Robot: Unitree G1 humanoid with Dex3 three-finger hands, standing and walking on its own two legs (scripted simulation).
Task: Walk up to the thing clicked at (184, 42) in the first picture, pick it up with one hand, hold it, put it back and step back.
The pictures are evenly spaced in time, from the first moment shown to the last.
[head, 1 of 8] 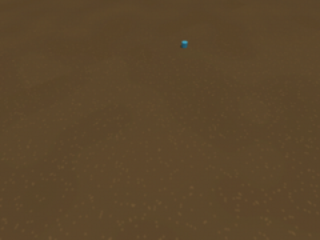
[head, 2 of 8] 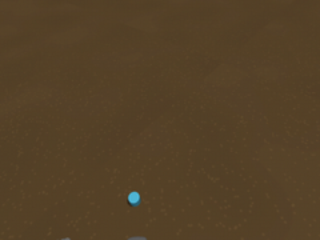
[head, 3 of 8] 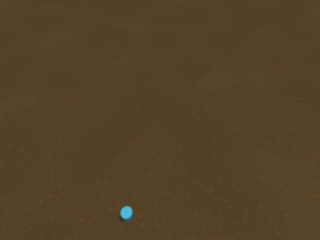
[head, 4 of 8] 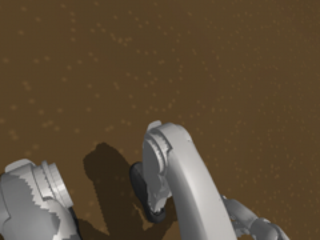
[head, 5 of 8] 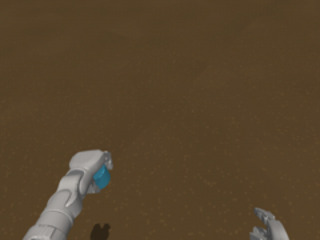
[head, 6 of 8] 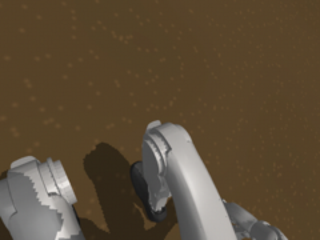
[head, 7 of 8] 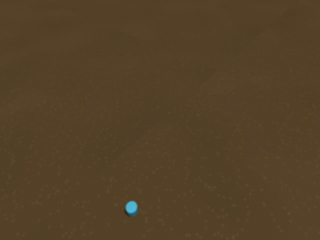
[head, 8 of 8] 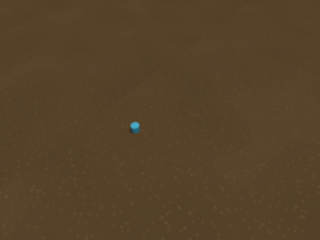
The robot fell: no
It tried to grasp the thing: yes
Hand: left
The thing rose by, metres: 0.69
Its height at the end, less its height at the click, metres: +0.00
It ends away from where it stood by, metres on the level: 0.00
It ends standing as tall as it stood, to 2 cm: yes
